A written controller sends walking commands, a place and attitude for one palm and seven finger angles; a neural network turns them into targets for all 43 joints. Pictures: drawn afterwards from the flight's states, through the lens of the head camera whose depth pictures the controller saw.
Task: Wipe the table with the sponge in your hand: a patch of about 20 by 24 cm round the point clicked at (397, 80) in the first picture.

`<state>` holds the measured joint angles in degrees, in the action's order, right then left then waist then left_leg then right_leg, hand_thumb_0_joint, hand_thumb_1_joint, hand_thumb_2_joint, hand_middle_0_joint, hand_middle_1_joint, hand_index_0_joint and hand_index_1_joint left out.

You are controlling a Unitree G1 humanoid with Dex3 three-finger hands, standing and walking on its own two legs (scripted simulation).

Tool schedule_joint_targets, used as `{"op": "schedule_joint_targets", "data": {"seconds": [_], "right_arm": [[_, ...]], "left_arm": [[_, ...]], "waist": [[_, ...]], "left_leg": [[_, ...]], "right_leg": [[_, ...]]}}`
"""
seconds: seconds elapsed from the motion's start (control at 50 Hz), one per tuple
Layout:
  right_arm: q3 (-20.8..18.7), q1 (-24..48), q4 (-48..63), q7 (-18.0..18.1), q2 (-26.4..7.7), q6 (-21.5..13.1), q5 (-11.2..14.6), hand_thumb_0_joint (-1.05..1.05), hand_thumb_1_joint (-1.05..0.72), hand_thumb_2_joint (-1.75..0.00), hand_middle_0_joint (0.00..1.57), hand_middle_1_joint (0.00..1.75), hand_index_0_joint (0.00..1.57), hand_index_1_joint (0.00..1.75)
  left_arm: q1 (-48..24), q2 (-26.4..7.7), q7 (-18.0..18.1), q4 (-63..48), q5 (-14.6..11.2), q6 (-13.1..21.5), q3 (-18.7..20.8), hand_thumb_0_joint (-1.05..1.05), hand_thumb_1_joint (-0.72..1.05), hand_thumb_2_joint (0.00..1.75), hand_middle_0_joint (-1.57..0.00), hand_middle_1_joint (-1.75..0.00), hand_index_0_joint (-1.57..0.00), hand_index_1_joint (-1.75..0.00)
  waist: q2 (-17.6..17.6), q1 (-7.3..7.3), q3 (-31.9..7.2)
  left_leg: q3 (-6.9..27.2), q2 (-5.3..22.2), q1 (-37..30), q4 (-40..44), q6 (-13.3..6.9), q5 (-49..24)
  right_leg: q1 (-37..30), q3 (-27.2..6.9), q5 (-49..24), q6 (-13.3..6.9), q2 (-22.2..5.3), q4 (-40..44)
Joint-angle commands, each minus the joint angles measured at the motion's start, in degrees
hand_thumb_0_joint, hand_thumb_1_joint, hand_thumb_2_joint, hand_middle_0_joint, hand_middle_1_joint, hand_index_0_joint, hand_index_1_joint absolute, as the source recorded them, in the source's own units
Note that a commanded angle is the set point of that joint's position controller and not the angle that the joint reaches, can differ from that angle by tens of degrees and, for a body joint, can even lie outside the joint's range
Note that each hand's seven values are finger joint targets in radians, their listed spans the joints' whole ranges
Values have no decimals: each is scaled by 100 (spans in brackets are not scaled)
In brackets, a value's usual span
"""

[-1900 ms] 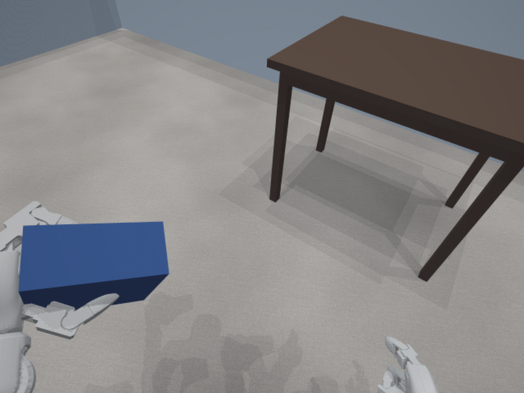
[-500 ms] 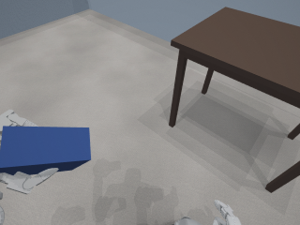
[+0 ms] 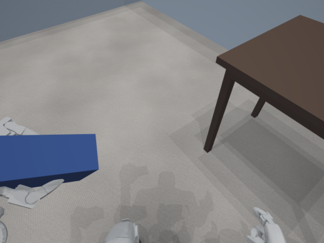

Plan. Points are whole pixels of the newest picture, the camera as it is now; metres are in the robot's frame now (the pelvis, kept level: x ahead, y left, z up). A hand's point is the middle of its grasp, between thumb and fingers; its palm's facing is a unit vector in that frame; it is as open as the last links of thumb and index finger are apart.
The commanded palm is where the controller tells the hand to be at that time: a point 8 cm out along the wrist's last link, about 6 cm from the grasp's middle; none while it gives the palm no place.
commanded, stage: walk to a spot facing it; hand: left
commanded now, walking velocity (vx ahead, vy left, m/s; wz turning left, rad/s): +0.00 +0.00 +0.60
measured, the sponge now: (62, 162) +0.23 +0.20 +0.15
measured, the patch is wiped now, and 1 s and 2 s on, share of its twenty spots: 0.00 0.00 0.00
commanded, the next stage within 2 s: turn to face it in 0.18 s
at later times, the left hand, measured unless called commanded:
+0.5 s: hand (5, 161) +0.21 +0.27 +0.19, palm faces +0.56 -0.70 -0.45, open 10.0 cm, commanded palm +0.18 +0.29 +0.18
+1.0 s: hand (74, 142) +0.26 +0.17 +0.18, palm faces +0.34 -0.82 -0.46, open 10.1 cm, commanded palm +0.21 +0.21 +0.18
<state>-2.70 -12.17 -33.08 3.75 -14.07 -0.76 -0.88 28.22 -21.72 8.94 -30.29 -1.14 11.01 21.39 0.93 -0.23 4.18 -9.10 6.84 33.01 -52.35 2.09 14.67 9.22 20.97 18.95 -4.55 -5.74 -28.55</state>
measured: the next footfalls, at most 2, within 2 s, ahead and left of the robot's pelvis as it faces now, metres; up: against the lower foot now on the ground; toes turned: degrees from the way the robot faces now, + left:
left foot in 0.16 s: +0.11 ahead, +0.14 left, +0.00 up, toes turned +14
right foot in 0.56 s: +0.15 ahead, -0.11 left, +0.00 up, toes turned +1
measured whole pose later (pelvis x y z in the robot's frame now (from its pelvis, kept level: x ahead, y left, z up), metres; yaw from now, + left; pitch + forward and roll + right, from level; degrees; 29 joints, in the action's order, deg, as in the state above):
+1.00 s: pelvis +0.03 -0.05 +0.00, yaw -5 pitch +3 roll +2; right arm -2.5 -12.6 -32.6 1.8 -15.8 1.7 0.4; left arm 28.6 -23.1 8.3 -30.1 -2.6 12.0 22.9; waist 1.7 -0.9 0.2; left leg -2.6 1.0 16.8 -37.2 2.7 26.0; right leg 22.6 -4.1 3.3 -5.0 5.7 -23.8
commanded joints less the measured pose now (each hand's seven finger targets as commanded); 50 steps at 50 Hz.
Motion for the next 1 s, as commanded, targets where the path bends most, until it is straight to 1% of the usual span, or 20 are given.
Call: {"op": "schedule_joint_targets", "data": {"seconds": [0.0,0.06,0.1,0.12,0.14,0.16,0.18,0.24,0.32,0.5,0.52,0.54,0.56,0.58,0.6,0.66,0.7,0.76,0.9,0.98], "right_arm": [[16,368,992,85,-205,-320,-1,0,-90,-90,20,30,20,30],[38,338,1060,137,-165,-328,-9,0,-90,-90,20,30,20,30],[56,195,1061,183,-159,-306,-4,0,-90,-90,20,30,20,30],[46,156,1061,206,-179,-298,-9,0,-90,-90,20,30,20,30],[17,253,1103,177,-321,-357,-53,0,-90,-90,20,30,20,30],[50,181,1105,60,-348,-446,5,0,-90,-90,20,30,20,30],[29,91,942,-70,-346,-516,65,0,-90,-90,20,30,20,30],[-169,378,840,-187,-502,-399,145,0,-90,-90,20,30,20,30],[-70,329,826,-307,-297,-431,167,0,-90,-90,20,30,20,30],[113,380,595,57,-361,-829,154,0,-90,-90,20,30,20,30],[105,361,566,44,-340,-841,159,0,-90,-90,20,30,20,30],[104,335,574,25,-269,-825,148,0,-90,-90,20,30,20,30],[141,480,678,44,-201,-839,127,0,-90,-90,20,30,20,30],[140,644,672,56,-248,-848,88,0,-90,-90,20,30,20,30],[11,564,623,10,-389,-819,123,0,-90,-90,20,30,20,30],[132,687,626,-63,-258,-565,71,0,-90,-90,20,30,20,30],[114,667,719,-152,-249,-393,67,0,-90,-90,20,30,20,30],[44,727,880,-183,-296,-318,46,0,-90,-90,20,30,20,30],[25,618,1063,-199,-413,-145,158,0,-90,-90,20,30,20,30],[-4,439,1053,-192,-519,-11,172,0,-90,-90,20,30,20,30]], "left_arm": [[-434,-1034,251,-1406,-25,277,687,0,10,130,-120,-160,-120,-160],[-597,-1085,359,-1734,-42,267,715,0,10,130,-120,-160,-120,-160],[-695,-1095,404,-1911,-123,247,670,0,10,130,-120,-160,-120,-160],[-737,-1156,418,-1939,-153,300,739,0,10,130,-120,-160,-120,-160],[-670,-1137,378,-2152,-199,408,774,0,10,130,-120,-160,-120,-160],[-602,-1301,319,-2185,-147,526,865,0,10,130,-120,-160,-120,-160],[-545,-1358,195,-1626,-31,511,855,0,10,130,-120,-160,-120,-160],[-112,-1406,117,-1990,-74,419,1137,0,10,130,-120,-160,-120,-160],[812,-948,100,-2045,-267,363,1050,0,10,130,-120,-160,-120,-160],[-1466,-676,82,-836,15,181,152,0,10,130,-120,-160,-120,-160],[-1738,-609,48,-648,74,180,19,0,10,130,-120,-160,-120,-160],[-2076,-758,47,-611,140,187,-22,0,10,130,-120,-160,-120,-160],[-2215,-952,65,-578,136,141,25,0,10,130,-120,-160,-120,-160],[-2408,-924,82,-540,97,68,68,0,10,130,-120,-160,-120,-160],[-2329,-856,50,-587,41,70,-6,0,10,130,-120,-160,-120,-160],[-1074,-1029,-7,-803,-50,314,472,0,10,130,-120,-160,-120,-160],[-511,-1133,-24,-931,-98,457,758,0,10,130,-120,-160,-120,-160],[-40,-1255,-9,-1048,-205,583,1083,0,10,130,-120,-160,-120,-160],[-5,-932,25,-832,-196,428,797,0,10,130,-120,-160,-120,-160],[-528,-912,20,-1128,-139,333,547,0,10,130,-120,-160,-120,-160]], "waist": [[743,-174,-762],[719,-171,-1111],[391,127,-1621],[-92,284,-1879],[-1404,140,-1968],[-2034,31,-1865],[-1092,111,-1380],[-1079,104,-1567],[-1448,74,-1621],[-1313,-53,-785],[-873,-40,-702],[90,48,-630],[1214,4,-650],[1096,-77,-597],[1392,-22,-558],[360,-83,-746],[117,-97,-1108],[267,-161,-1316],[554,-207,-1609],[442,-78,-1572]], "left_leg": [[-251,-115,47,662,-22,339],[-397,-376,-566,1363,-71,448],[-488,-730,-1680,2301,-120,-97],[51,-479,-2714,2750,-318,-1112],[2125,939,-3631,2857,-1082,-4151],[3683,1985,-4338,2687,-1821,-6791],[3572,1845,-4319,2570,-1763,-6875],[2604,1298,-3461,2630,-1458,-4510],[1183,688,-2475,2885,-997,-3489],[578,941,-1758,2578,-490,-771],[434,775,-1586,2070,-353,-249],[240,353,-1379,1113,-142,526],[351,-351,-592,9,54,1843],[793,-419,-614,-746,71,1900],[1026,-394,-670,-1313,83,1576],[1080,-312,-220,-1721,203,693],[930,-333,-306,-1078,222,657],[851,-406,-350,-322,236,836],[768,-500,-1016,1252,102,1286],[614,-423,-2401,2687,-56,712]], "right_leg": [[-966,-1029,-4301,-55,-1712,503],[-1058,-940,-4872,-85,-1737,-246],[-830,-644,-4938,189,-1524,-1645],[-65,-670,-4131,472,-1228,-2734],[1336,-809,-492,875,-240,-3956],[2661,-1482,2416,869,202,-4638],[3049,-1770,2445,798,155,-4717],[2880,-2054,1343,884,10,-4300],[1791,-1546,112,888,284,-3090],[384,-1376,-304,839,547,-127],[218,-1606,-774,770,374,316],[370,-2636,-1810,454,-314,737],[325,-4281,-2919,-79,-1271,1039],[717,-4576,-2811,-261,-1548,1274],[896,-4713,-1702,-92,-1428,1552],[413,-3863,-1397,-296,-910,1120],[82,-3453,-1464,-298,-768,1034],[-202,-3855,-1698,-343,-723,1144],[-331,-4405,-1660,-389,-630,1133],[645,-4224,-671,-36,-286,1091]]}}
